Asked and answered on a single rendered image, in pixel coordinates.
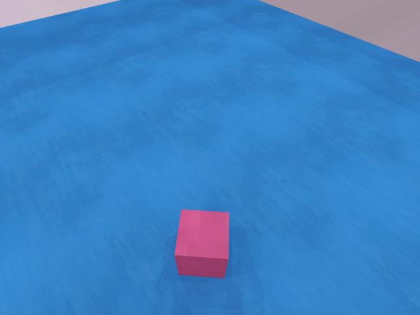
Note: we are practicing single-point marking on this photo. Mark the carton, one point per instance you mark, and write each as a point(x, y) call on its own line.
point(202, 247)

